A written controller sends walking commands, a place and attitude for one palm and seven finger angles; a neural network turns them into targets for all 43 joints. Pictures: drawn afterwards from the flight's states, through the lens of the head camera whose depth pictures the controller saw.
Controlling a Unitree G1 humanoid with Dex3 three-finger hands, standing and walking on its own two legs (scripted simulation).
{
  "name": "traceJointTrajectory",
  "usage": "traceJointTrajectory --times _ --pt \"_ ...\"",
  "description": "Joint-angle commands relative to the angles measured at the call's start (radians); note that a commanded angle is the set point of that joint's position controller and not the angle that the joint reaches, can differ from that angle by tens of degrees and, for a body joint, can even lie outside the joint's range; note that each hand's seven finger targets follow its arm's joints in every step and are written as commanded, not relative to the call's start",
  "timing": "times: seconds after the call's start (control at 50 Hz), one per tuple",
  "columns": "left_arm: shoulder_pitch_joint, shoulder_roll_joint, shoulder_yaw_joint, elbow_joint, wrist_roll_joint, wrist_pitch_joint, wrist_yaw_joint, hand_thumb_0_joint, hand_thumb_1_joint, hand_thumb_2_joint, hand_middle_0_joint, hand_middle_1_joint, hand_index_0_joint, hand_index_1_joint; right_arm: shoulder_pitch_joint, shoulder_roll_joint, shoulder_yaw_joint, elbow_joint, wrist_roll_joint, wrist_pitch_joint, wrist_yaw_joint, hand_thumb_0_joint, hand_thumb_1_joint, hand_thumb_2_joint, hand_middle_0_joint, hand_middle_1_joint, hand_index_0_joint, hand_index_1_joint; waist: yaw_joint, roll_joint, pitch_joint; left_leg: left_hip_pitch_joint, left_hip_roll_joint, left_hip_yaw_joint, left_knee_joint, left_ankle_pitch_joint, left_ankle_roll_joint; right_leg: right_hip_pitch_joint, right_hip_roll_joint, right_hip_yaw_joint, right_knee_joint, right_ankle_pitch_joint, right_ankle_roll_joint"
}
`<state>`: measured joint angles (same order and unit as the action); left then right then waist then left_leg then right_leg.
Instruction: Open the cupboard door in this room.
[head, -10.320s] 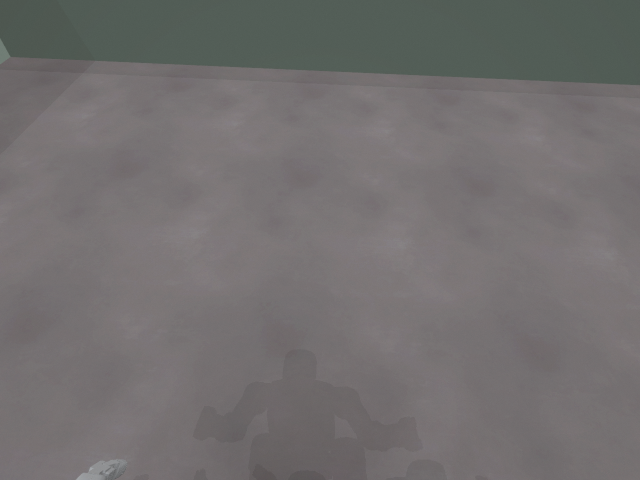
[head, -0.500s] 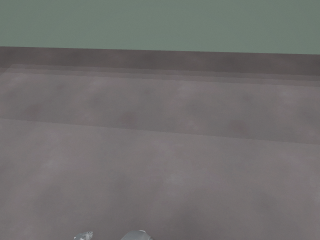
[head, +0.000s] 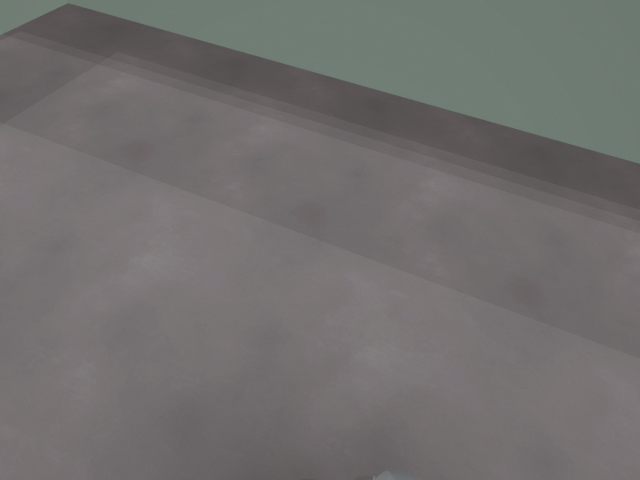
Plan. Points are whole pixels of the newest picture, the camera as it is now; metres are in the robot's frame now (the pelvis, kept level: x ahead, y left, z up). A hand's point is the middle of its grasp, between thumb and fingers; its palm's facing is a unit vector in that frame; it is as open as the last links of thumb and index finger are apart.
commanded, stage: turn or walk to find it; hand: left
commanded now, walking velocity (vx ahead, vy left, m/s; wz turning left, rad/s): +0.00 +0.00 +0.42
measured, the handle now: out of the picture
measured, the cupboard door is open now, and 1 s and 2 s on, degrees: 0 0 0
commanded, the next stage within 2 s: none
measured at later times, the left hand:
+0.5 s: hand out of the picture +0.01 +0.15 -0.16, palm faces +0.24 -0.94 -0.25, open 7.4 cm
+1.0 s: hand out of the picture -0.04 +0.21 -0.16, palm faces +0.43 -0.87 -0.25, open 7.4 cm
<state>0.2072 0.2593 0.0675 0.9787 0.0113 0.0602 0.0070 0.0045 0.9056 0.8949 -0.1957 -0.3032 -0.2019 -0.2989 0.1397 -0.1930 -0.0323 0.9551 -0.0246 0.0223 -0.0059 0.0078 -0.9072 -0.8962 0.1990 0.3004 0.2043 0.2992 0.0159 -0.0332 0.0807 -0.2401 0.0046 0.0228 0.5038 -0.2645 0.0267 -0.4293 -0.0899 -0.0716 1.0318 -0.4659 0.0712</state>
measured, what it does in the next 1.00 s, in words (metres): steps on the spot, turning left: right foot, then left foot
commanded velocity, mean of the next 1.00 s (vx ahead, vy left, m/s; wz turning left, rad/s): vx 0.00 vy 0.00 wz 0.42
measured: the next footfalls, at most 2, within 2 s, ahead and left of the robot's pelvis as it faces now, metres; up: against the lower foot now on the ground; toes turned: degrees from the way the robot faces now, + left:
right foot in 0.22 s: +0.04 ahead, -0.14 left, +0.00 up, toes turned +1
left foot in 0.66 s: -0.04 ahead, +0.10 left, +0.00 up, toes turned +22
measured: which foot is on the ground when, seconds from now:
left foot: down 0.00-0.22, up 0.24-0.64, down 0.66-1.00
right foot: up 0.00-0.20, down 0.22-0.66, up 0.68-1.00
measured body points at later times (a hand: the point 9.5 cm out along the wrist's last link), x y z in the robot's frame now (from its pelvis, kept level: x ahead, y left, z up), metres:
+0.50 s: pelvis -0.02 -0.04 +0.00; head +0.02 -0.06 +0.45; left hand -0.01 +0.20 -0.14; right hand +0.08 -0.29 -0.16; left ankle -0.08 +0.10 -0.67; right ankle +0.00 -0.14 -0.74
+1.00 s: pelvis -0.04 -0.02 +0.00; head -0.01 +0.00 +0.45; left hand -0.06 +0.26 -0.14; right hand +0.14 -0.21 -0.14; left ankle -0.07 +0.09 -0.74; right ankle +0.01 -0.15 -0.70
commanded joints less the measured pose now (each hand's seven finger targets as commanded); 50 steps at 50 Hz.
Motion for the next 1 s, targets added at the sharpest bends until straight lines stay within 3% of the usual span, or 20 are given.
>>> traceJointTrajectory --times 0.0,0.08,0.16,0.18,0.2,0.22,0.24,0.28,0.3,0.36,0.52,0.56,0.6,0.62,0.64,0.66,0.72,0.78,0.88,0.98 --pt "-0.032 0.047 0.003 -0.096 0.000 -0.026 0.006 0.000 0.900 0.900 -0.200 -0.300 -0.200 -0.300 0.050 -0.216 -0.060 -0.051 0.002 -0.011 -0.008 0.000 -0.900 -0.900 0.200 0.300 0.200 0.300 -0.040 0.180 -0.103 0.128 0.239 -0.232 -0.158 0.457 0.145 -0.047 0.002 0.030 -0.075 0.010 0.014" --pt "-0.040 0.038 0.000 -0.116 -0.003 -0.034 0.009 0.000 0.900 0.900 -0.200 -0.300 -0.200 -0.300 0.052 -0.220 -0.069 -0.062 -0.003 -0.004 -0.004 0.000 -0.900 -0.900 0.200 0.300 0.200 0.300 -0.046 0.194 -0.117 0.108 0.226 -0.274 -0.130 0.474 0.143 0.033 0.031 0.019 -0.235 0.004 0.005" --pt "0.065 0.059 0.005 -0.093 -0.004 -0.052 0.014 0.000 0.900 0.900 -0.200 -0.300 -0.200 -0.300 0.014 -0.208 -0.075 -0.081 0.005 0.002 0.001 0.000 -0.900 -0.900 0.200 0.300 0.200 0.300 0.011 0.162 -0.134 -0.028 0.163 -0.277 -0.041 0.367 0.083 0.268 0.048 -0.002 -0.560 0.231 -0.006" --pt "0.093 0.098 0.013 -0.089 0.002 -0.060 0.019 0.000 0.900 0.900 -0.200 -0.300 -0.200 -0.300 0.020 -0.171 -0.070 -0.088 0.011 0.000 0.005 0.000 -0.900 -0.900 0.200 0.300 0.200 0.300 0.023 0.070 -0.143 -0.135 0.107 -0.241 0.039 0.220 0.035 0.387 -0.031 0.069 -0.665 0.282 -0.026" --pt "0.108 0.185 0.031 -0.092 0.018 -0.068 0.027 0.000 0.900 0.900 -0.200 -0.300 -0.200 -0.300 0.027 -0.104 -0.058 -0.112 0.018 0.000 0.011 0.000 -0.900 -0.900 0.200 0.300 0.200 0.300 0.028 -0.191 -0.132 -0.313 -0.033 -0.087 0.236 -0.090 -0.037 0.456 -0.272 0.321 -0.729 0.333 -0.115" --pt "0.102 0.208 0.031 -0.111 0.012 -0.066 0.025 0.000 0.900 0.900 -0.200 -0.300 -0.200 -0.300 -0.001 -0.127 -0.065 -0.123 0.008 0.012 0.008 0.000 -0.900 -0.900 0.200 0.300 0.200 0.300 0.045 -0.238 -0.112 -0.314 -0.049 -0.089 0.448 -0.315 -0.049 0.319 -0.398 0.392 -0.773 0.349 -0.214" --pt "0.059 0.180 0.033 -0.124 0.010 -0.066 0.029 0.000 0.900 0.900 -0.200 -0.300 -0.200 -0.300 -0.013 -0.146 -0.072 -0.114 0.002 0.025 0.010 0.000 -0.900 -0.900 0.200 0.300 0.200 0.300 0.032 -0.229 -0.065 -0.314 -0.026 -0.132 0.590 -0.293 -0.042 0.219 -0.370 0.382 -0.798 0.273 -0.232" --pt "-0.041 0.125 0.017 -0.147 0.009 -0.064 0.028 0.000 0.900 0.900 -0.200 -0.300 -0.200 -0.300 0.030 -0.137 -0.075 -0.072 0.001 0.034 0.020 0.000 -0.900 -0.900 0.200 0.300 0.200 0.300 -0.026 -0.100 -0.010 -0.318 0.006 -0.113 0.720 -0.168 -0.052 0.176 -0.272 0.211 -0.768 0.270 -0.189" --pt "-0.055 0.103 0.009 -0.151 0.009 -0.069 0.026 0.000 0.900 0.900 -0.200 -0.300 -0.200 -0.300 0.056 -0.130 -0.070 -0.056 -0.001 0.033 0.025 0.000 -0.900 -0.900 0.200 0.300 0.200 0.300 -0.037 -0.104 -0.024 -0.318 0.010 -0.091 0.730 -0.125 -0.065 0.203 -0.235 0.145 -0.741 0.354 -0.176" --pt "-0.012 0.093 0.006 -0.133 0.010 -0.075 0.028 0.000 0.900 0.900 -0.200 -0.300 -0.200 -0.300 0.061 -0.121 -0.065 -0.045 0.004 0.034 0.026 0.000 -0.900 -0.900 0.200 0.300 0.200 0.300 -0.023 -0.132 -0.050 -0.311 0.021 -0.062 0.693 -0.101 -0.087 0.269 -0.225 0.071 -0.719 0.474 -0.174" --pt "0.100 0.163 0.026 -0.068 0.021 -0.065 0.025 0.000 0.900 0.900 -0.200 -0.300 -0.200 -0.300 -0.042 -0.091 -0.036 -0.063 0.017 0.019 0.021 0.000 -0.900 -0.900 0.200 0.300 0.200 0.300 0.041 -0.161 -0.102 -0.185 0.022 0.036 0.312 -0.215 -0.082 0.369 -0.277 0.037 -0.627 0.712 -0.216" --pt "0.074 0.169 0.030 -0.062 0.019 -0.061 0.024 0.000 0.900 0.900 -0.200 -0.300 -0.200 -0.300 -0.003 -0.094 -0.034 -0.055 0.020 0.011 0.018 0.000 -0.900 -0.900 0.200 0.300 0.200 0.300 0.018 -0.165 -0.121 -0.115 0.022 0.056 0.176 -0.170 -0.074 0.364 -0.280 0.013 -0.580 0.704 -0.196" --pt "0.057 0.161 0.031 -0.059 0.007 -0.053 0.021 0.000 0.900 0.900 -0.200 -0.300 -0.200 -0.300 0.063 -0.117 -0.037 -0.037 0.015 -0.001 0.017 0.000 -0.900 -0.900 0.200 0.300 0.200 0.300 -0.024 -0.102 -0.144 0.054 0.024 0.069 -0.060 0.046 -0.059 0.281 -0.239 -0.057 -0.471 0.613 -0.120" --pt "0.071 0.124 0.027 -0.073 -0.002 -0.045 0.018 0.000 0.900 0.900 -0.200 -0.300 -0.200 -0.300 0.095 -0.191 -0.052 -0.037 0.009 -0.013 0.017 0.000 -0.900 -0.900 0.200 0.300 0.200 0.300 -0.041 0.086 -0.177 0.209 0.149 -0.093 -0.133 0.243 -0.007 0.116 -0.165 -0.106 -0.315 0.404 -0.057" --pt "0.057 0.054 0.008 -0.112 -0.004 -0.040 0.012 0.000 0.900 0.900 -0.200 -0.300 -0.200 -0.300 0.139 -0.284 -0.073 -0.036 0.005 -0.013 0.013 0.000 -0.900 -0.900 0.200 0.300 0.200 0.300 -0.061 0.355 -0.163 0.288 0.383 -0.367 -0.154 0.608 0.115 -0.113 -0.045 -0.117 -0.129 -0.137 0.007" --pt "-0.021 0.061 -0.005 -0.131 0.005 -0.028 0.020 0.000 0.900 0.900 -0.200 -0.300 -0.200 -0.300 0.181 -0.296 -0.075 -0.014 0.007 -0.008 0.003 0.000 -0.900 -0.900 0.200 0.300 0.200 0.300 -0.093 0.304 -0.151 0.208 0.415 -0.363 -0.155 0.617 0.176 -0.095 -0.037 -0.022 -0.007 -0.201 0.002" --pt "-0.040 0.066 0.008 -0.090 -0.001 -0.028 0.011 0.000 0.900 0.900 -0.200 -0.300 -0.200 -0.300 0.061 -0.216 -0.054 -0.036 0.003 -0.011 -0.016 0.000 -0.900 -0.900 0.200 0.300 0.200 0.300 -0.041 0.226 -0.091 0.141 0.289 -0.246 -0.137 0.587 0.154 -0.120 -0.036 0.046 0.098 -0.028 0.005" --pt "-0.006 0.060 0.005 -0.073 0.000 -0.029 0.004 0.000 0.900 0.900 -0.200 -0.300 -0.200 -0.300 0.032 -0.209 -0.051 -0.052 0.006 -0.018 -0.013 0.000 -0.900 -0.900 0.200 0.300 0.200 0.300 -0.024 0.168 -0.109 0.138 0.241 -0.187 -0.145 0.560 0.136 -0.074 -0.019 0.035 0.046 0.027 0.015" --pt "-0.051 0.051 0.003 -0.103 0.000 -0.025 0.008 0.000 0.900 0.900 -0.200 -0.300 -0.200 -0.300 0.064 -0.214 -0.060 -0.052 0.002 -0.010 -0.007 0.000 -0.900 -0.900 0.200 0.300 0.200 0.300 -0.043 0.169 -0.087 0.113 0.240 -0.257 -0.171 0.432 0.148 -0.045 0.003 0.038 -0.072 0.017 0.017" --pt "-0.043 0.042 -0.002 -0.123 -0.006 -0.038 0.011 0.000 0.900 0.900 -0.200 -0.300 -0.200 -0.300 0.058 -0.218 -0.071 -0.064 -0.003 -0.003 -0.004 0.000 -0.900 -0.900 0.200 0.300 0.200 0.300 -0.040 0.201 -0.129 0.106 0.213 -0.312 -0.116 0.498 0.141 0.068 0.048 0.022 -0.307 0.022 0.002"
